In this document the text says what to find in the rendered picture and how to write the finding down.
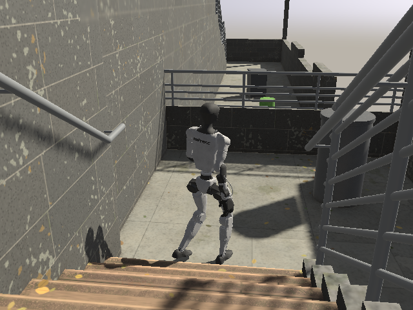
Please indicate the robot left upper arm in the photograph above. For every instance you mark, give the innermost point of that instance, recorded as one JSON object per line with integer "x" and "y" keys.
{"x": 189, "y": 134}

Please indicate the right robot thigh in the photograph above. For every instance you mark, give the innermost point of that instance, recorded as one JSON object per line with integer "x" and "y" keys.
{"x": 217, "y": 196}

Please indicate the right robot hand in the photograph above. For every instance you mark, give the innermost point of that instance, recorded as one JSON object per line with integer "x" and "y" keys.
{"x": 228, "y": 206}

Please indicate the right robot forearm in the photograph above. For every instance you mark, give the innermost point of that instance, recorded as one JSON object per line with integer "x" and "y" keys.
{"x": 222, "y": 182}

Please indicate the robot right upper arm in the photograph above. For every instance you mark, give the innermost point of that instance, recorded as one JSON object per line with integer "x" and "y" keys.
{"x": 223, "y": 144}

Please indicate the robot left shin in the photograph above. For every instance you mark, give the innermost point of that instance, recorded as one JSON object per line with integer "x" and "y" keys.
{"x": 191, "y": 230}

